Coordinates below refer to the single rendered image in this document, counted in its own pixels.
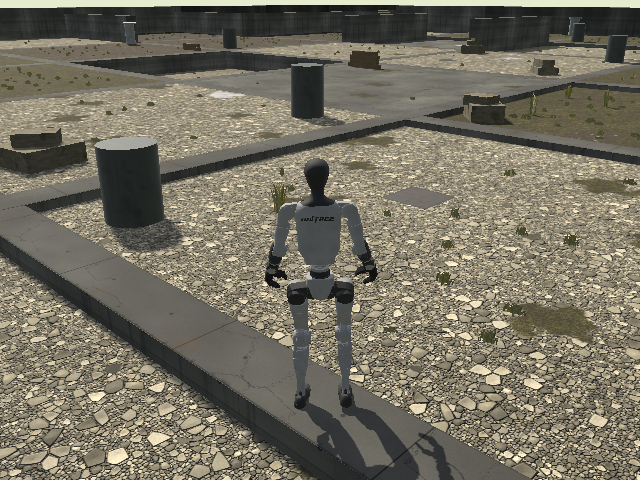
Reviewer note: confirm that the robot right forearm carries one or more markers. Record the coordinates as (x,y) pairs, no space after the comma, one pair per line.
(367,259)

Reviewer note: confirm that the humanoid robot torso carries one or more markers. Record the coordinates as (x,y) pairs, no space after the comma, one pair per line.
(318,235)

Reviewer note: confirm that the robot right hand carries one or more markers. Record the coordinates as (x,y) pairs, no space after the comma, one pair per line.
(373,273)

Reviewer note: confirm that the robot left forearm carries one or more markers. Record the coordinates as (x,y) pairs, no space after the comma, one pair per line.
(273,262)

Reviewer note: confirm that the robot left upper arm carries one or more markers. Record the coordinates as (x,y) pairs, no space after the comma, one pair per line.
(286,212)

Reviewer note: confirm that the right robot shin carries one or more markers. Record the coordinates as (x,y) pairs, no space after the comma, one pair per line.
(345,360)

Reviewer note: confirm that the robot right upper arm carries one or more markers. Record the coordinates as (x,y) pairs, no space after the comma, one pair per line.
(350,211)

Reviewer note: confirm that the robot left hand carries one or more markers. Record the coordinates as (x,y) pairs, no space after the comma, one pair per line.
(268,278)

